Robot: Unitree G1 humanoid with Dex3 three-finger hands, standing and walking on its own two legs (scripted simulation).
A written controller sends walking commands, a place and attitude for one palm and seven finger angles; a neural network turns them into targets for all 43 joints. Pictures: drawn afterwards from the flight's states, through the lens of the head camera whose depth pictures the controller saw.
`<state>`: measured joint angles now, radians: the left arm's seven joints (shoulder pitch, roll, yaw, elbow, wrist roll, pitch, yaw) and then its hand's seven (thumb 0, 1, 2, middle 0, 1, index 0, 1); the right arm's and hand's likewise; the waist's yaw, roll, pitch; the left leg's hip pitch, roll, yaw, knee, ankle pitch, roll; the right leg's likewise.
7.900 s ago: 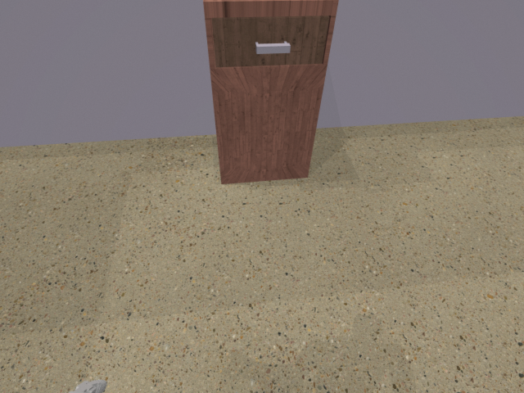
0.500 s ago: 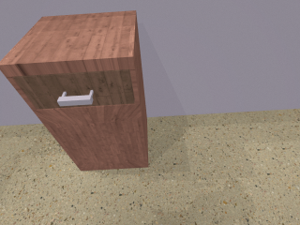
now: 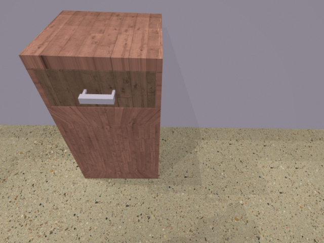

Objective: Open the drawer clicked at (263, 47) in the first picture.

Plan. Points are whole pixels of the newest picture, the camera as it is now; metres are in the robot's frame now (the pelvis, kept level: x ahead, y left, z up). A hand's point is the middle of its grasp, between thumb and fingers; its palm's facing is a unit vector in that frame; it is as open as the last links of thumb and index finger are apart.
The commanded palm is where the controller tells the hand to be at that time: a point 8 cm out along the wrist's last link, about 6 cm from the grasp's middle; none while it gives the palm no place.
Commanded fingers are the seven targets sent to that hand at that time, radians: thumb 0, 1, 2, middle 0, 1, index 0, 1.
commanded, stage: come to a stop and stand still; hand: left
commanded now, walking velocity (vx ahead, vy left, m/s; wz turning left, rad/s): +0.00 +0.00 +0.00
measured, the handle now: (98, 95) +0.62 +0.30 -0.02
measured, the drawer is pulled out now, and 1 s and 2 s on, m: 0.00 0.00 0.00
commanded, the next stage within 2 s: look again from close up in 0.80 s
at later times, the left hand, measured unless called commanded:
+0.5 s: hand out of the picture +0.00 +0.18 -0.18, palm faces +0.04 -0.99 -0.14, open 7.4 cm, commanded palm none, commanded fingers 0.00 0.90 0.90 -0.20 -0.30 -0.20 -0.30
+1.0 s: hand out of the picture +0.04 +0.21 -0.18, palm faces +0.01 -0.98 -0.20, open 7.4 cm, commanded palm none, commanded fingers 0.00 0.90 0.90 -0.20 -0.30 -0.20 -0.30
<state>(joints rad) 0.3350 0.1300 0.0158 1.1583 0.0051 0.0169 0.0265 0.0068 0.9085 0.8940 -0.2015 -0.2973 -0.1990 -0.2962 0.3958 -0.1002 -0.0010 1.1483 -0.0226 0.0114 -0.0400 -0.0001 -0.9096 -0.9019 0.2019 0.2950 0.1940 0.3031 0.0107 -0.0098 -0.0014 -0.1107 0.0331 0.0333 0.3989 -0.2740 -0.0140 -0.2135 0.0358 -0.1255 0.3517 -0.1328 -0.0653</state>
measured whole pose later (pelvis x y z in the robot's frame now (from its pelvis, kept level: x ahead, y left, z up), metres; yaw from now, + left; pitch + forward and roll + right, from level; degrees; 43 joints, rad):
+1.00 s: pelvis +0.03 +0.03 -0.01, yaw +0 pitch -1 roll +0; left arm 0.28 0.18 0.00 1.07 0.01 -0.01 0.03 0.01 0.91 0.89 -0.20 -0.30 -0.20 -0.30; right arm 0.33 -0.16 -0.01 1.06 -0.02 -0.03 -0.05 0.00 -0.91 -0.90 0.20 0.30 0.20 0.30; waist -0.02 -0.01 0.04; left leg -0.10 -0.03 0.04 0.46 -0.35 0.04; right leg -0.25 -0.03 -0.11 0.51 -0.25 -0.02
